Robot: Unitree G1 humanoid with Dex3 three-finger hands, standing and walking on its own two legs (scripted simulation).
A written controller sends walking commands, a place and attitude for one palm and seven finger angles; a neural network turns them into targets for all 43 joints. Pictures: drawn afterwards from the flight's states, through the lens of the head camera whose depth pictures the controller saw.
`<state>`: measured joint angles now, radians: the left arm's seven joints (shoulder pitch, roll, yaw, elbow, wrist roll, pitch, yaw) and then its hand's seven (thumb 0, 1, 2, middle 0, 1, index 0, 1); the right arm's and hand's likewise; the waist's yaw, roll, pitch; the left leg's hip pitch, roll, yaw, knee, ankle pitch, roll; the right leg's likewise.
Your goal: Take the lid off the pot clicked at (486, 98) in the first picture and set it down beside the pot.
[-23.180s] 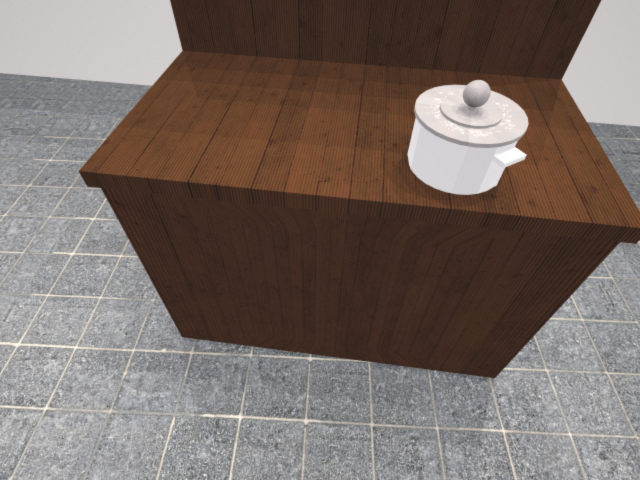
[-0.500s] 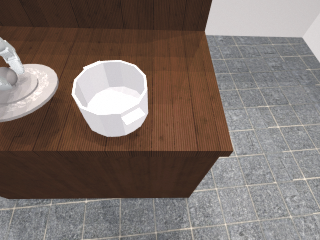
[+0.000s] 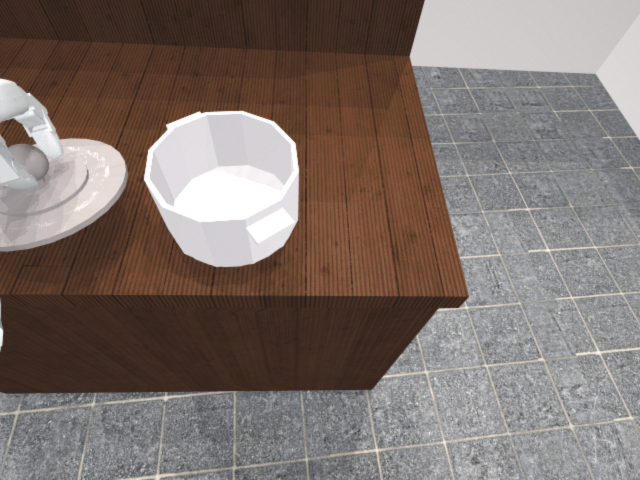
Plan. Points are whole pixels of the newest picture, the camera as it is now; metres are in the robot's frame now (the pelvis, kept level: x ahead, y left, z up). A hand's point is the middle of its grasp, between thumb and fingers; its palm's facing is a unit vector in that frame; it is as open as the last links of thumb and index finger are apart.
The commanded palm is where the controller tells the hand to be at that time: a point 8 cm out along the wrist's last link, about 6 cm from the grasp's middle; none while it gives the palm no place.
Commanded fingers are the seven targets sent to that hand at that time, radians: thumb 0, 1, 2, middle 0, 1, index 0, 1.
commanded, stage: lower the lid onto the table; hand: left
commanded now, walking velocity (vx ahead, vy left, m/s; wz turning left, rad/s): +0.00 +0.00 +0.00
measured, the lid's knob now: (25, 163) +0.48 +0.34 +0.10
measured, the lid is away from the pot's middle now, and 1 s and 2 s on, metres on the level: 0.23 0.24 0.24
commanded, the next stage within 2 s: open the fingers wide in 0.98 s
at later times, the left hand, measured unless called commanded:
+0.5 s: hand (25, 180) +0.45 +0.33 +0.10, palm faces -0.50 -0.23 -0.83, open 7.4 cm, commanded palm +0.50 +0.35 +0.17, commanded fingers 0.00 0.71 0.88 -0.86 -1.06 -0.85 -1.07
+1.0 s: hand (29, 187) +0.46 +0.34 +0.08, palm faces -0.52 -0.21 -0.83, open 7.4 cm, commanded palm +0.51 +0.34 +0.13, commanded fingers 0.00 0.71 0.88 -0.86 -1.06 -0.85 -1.07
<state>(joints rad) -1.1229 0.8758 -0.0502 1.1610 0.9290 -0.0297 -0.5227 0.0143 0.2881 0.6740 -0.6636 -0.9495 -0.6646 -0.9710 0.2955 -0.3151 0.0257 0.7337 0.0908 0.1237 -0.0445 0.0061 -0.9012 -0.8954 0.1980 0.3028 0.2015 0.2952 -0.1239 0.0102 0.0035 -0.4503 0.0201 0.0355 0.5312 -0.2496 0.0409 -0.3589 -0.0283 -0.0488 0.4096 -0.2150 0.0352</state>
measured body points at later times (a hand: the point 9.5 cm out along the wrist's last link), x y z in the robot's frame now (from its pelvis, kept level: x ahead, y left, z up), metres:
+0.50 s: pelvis +0.00 +0.00 -0.01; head +0.09 +0.01 +0.43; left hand +0.48 +0.34 +0.15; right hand +0.01 -0.29 -0.12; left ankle +0.00 +0.09 -0.74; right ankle -0.02 -0.15 -0.74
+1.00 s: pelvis -0.01 +0.00 -0.02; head +0.10 +0.02 +0.42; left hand +0.48 +0.34 +0.13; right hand -0.02 -0.29 -0.13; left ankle +0.00 +0.09 -0.74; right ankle -0.02 -0.15 -0.74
